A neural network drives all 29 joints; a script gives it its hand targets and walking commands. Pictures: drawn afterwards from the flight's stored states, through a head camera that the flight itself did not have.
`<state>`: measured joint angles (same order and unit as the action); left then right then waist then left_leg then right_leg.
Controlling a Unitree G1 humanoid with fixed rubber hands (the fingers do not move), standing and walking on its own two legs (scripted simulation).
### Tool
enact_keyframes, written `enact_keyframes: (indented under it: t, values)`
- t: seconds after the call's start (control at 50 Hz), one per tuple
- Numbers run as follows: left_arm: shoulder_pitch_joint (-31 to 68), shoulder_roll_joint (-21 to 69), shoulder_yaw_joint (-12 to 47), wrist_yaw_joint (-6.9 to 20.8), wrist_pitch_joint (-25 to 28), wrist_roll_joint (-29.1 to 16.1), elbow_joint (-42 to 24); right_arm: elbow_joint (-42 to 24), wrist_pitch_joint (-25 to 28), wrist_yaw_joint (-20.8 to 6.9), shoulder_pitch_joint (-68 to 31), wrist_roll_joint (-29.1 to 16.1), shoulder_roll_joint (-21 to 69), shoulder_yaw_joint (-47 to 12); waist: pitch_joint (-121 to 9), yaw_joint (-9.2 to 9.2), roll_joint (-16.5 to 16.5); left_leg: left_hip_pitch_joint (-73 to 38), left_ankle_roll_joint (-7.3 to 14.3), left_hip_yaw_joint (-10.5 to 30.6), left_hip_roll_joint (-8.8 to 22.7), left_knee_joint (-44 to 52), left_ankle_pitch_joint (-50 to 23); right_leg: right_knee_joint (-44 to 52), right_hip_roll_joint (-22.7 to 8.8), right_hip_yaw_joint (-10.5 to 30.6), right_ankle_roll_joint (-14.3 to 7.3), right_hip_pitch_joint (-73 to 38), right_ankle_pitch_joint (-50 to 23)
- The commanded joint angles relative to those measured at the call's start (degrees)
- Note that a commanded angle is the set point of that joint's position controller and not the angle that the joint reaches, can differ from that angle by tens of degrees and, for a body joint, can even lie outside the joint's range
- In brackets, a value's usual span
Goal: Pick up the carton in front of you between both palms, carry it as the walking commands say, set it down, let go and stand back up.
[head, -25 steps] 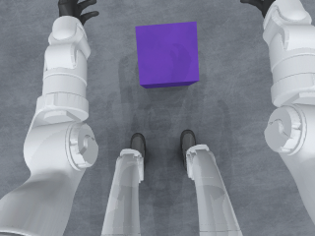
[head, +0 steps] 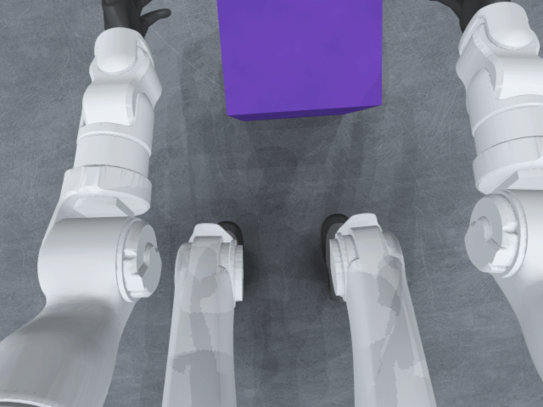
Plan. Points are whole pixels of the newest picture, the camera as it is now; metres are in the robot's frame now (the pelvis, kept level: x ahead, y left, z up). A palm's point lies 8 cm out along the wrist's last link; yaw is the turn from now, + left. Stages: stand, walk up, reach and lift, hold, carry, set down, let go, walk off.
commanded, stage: reach and lift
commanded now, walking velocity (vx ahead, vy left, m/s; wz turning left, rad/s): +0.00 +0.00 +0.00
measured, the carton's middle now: (294, 52) +0.54 -0.04 -0.36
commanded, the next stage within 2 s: none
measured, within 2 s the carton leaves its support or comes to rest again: leaves its support in 1.26 s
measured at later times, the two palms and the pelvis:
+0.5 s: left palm (171, 50) +0.55 +0.14 -0.29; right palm (417, 34) +0.54 -0.22 -0.29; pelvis -0.02 +0.00 -0.11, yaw +0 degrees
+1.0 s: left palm (190, 47) +0.55 +0.11 -0.28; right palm (402, 33) +0.54 -0.19 -0.28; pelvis -0.03 +0.00 -0.11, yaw +0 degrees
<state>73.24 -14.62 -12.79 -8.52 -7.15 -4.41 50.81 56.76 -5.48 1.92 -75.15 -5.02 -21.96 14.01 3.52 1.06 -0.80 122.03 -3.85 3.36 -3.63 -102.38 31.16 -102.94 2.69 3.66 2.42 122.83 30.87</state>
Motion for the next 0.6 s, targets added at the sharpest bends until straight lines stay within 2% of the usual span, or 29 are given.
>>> enact_keyframes:
  t: [0.0, 0.1, 0.18, 0.26, 0.28, 0.36, 0.44, 0.52, 0.58]
  values:
    - [19.6, -7.6, 2.0, -0.9, -0.2, -3.0, -6.7, -6.5, -0.1, 0.7, -20.1, -3.3, -10.5, -2.6, -74.8, 1.13, 0.6, -40.8, -0.4, -7.8, -0.8, 0.2, -24.3, 1.8, 0.1, -8.0, 1.0, -37.3, -25.2]
    - [25.5, -9.0, 2.4, -0.5, -1.1, -4.3, 0.0, -0.1, -1.3, 1.0, -26.5, -4.0, -10.9, -4.5, -63.7, 0.62, 1.9, -32.5, 0.0, -8.2, 0.4, -3.5, -12.7, -2.2, -1.0, -7.6, 0.6, -32.9, -14.1]
    - [28.3, -9.9, 1.4, 0.5, -0.1, -3.3, 5.7, 5.1, -0.7, 1.0, -29.1, -3.1, -10.7, -4.8, -55.7, 0.44, 2.1, -27.3, 0.1, -8.0, 1.0, -7.1, -9.8, -5.2, -1.7, -6.6, 0.4, -29.6, -11.2]
    - [30.5, -11.0, 1.4, 1.2, 1.4, -3.3, 9.0, 7.7, 0.7, 1.1, -31.5, -3.3, -11.2, -5.7, -51.5, 0.46, 2.0, -24.9, 0.1, -7.7, 1.3, -10.8, -11.0, -8.7, -2.0, -5.7, 0.3, -28.5, -12.7]
    - [31.3, -11.6, 1.9, 1.2, 1.9, -3.5, 9.0, 6.9, 1.1, 1.3, -32.5, -3.5, -11.5, -5.5, -50.7, 1.09, 1.8, -25.2, 0.3, -7.4, 1.3, -11.6, -11.0, -9.3, -2.0, -5.7, 0.4, -26.8, -12.8]
    - [34.2, -12.0, 4.2, 0.9, 3.3, -4.6, 7.7, 5.9, 2.8, 1.6, -34.0, -5.5, -12.9, -6.1, -52.9, 1.70, -1.1, -27.3, 0.1, -7.3, 1.2, -15.0, -17.1, -12.6, -1.8, -4.8, -0.1, -28.2, -18.8]
    - [34.1, -11.2, 7.2, 1.0, 4.0, -7.0, 6.2, 6.4, 3.5, 2.3, -32.2, -6.1, -11.9, -6.9, -55.5, 3.26, -0.9, -28.5, 0.1, -7.0, 0.7, -17.4, -21.9, -14.7, -1.3, -4.8, -0.1, -32.2, -25.3]
    - [30.8, -10.9, 7.7, 0.3, 4.1, -7.7, 6.7, 5.3, 3.5, 2.7, -30.3, -7.3, -10.1, -8.3, -59.5, 1.78, -0.7, -31.2, 0.3, -7.3, 0.1, -17.9, -24.7, -15.6, -0.9, -5.2, 0.0, -34.5, -27.7]
    - [28.0, -10.3, 6.6, 0.1, 4.0, -6.9, 9.5, 7.1, 3.2, 2.4, -28.5, -7.1, -9.0, -8.5, -54.9, 1.00, 0.2, -27.5, 0.4, -7.3, -0.1, -17.0, -21.8, -15.3, -1.0, -5.3, 0.1, -32.1, -25.1]
